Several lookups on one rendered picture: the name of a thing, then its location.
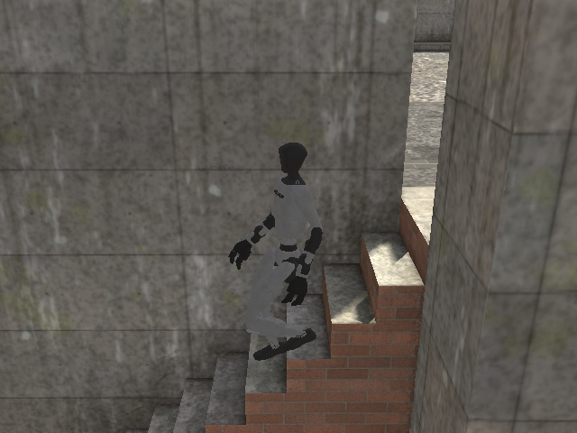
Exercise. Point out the robot left forearm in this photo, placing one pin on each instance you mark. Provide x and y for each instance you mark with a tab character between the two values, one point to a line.
306	258

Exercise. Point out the left robot hand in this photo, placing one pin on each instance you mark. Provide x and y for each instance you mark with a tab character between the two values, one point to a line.
299	287

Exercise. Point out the robot right forearm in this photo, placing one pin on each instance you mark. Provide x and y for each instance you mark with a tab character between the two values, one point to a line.
261	230

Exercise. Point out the robot left thigh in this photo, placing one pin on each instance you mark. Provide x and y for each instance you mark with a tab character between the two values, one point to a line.
270	289

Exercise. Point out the right robot hand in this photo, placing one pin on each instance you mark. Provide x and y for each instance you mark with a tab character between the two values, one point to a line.
243	248

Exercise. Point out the robot right foot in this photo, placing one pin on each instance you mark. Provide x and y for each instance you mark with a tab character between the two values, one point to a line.
267	352

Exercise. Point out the robot left upper arm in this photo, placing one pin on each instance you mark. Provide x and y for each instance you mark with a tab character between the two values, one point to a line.
304	199

